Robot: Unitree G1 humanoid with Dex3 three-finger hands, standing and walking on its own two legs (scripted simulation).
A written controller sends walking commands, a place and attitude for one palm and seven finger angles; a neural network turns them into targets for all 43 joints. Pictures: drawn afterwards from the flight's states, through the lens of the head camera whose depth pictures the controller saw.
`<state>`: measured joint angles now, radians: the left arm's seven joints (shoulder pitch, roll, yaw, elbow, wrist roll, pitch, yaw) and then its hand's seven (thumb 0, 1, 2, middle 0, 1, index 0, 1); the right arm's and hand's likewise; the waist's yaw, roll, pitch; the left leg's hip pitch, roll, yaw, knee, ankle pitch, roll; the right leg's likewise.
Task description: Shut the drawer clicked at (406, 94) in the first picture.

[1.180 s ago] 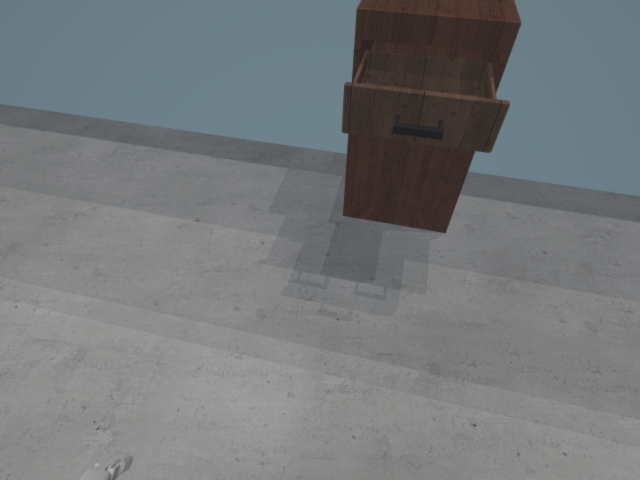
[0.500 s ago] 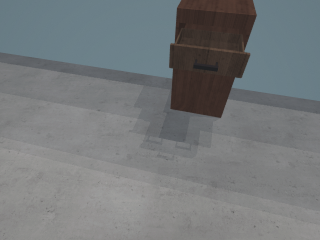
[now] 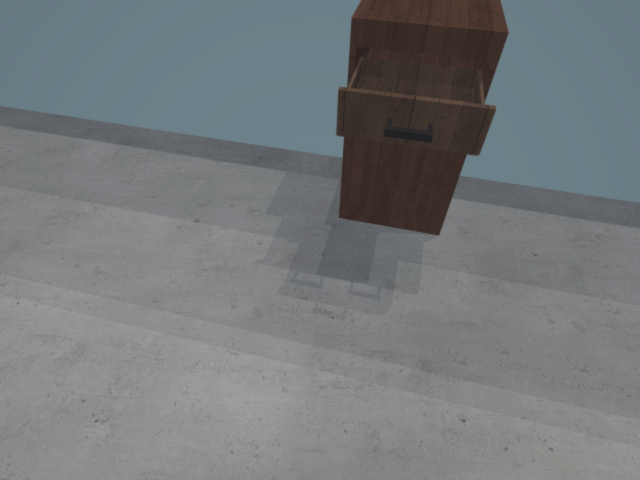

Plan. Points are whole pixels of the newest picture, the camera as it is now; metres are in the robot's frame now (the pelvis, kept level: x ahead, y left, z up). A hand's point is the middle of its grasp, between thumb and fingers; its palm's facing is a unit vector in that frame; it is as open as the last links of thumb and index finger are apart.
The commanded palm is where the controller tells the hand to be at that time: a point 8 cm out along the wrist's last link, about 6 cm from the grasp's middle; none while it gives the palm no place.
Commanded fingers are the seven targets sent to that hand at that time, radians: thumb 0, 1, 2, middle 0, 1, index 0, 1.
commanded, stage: look at it before walking up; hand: left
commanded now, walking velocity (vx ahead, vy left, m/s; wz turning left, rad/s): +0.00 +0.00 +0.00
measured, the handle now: (409, 129) +0.99 -0.19 -0.08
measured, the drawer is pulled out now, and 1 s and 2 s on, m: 0.30 0.30 0.30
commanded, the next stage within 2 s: walk to a spot facing it in 0.26 s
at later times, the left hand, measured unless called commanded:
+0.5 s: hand out of the picture +0.07 +0.25 -0.16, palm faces -0.03 -0.94 -0.34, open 7.4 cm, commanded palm none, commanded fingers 0.00 0.90 0.90 -0.20 -0.30 -0.20 -0.30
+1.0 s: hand out of the picture +0.03 +0.14 -0.16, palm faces -0.19 -0.95 -0.23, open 7.4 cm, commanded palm none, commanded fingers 0.00 0.90 0.90 -0.20 -0.30 -0.20 -0.30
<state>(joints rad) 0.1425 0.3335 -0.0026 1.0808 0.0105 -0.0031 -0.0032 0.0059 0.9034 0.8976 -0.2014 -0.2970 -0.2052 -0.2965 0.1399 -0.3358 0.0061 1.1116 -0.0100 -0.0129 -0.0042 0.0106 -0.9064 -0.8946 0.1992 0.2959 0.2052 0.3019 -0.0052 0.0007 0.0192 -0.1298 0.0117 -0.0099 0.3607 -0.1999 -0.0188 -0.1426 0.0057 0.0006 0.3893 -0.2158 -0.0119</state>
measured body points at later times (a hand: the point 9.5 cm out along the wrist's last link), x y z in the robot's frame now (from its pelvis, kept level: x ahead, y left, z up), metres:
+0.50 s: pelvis +0.00 +0.00 +0.00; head +0.01 +0.00 +0.45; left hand +0.08 +0.30 -0.13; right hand +0.08 -0.29 -0.13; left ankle +0.00 +0.13 -0.75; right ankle +0.00 -0.11 -0.75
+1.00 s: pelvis +0.04 -0.05 +0.00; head +0.05 -0.07 +0.45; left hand +0.05 +0.19 -0.14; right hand +0.05 -0.31 -0.15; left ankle +0.10 +0.11 -0.65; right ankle -0.02 -0.10 -0.75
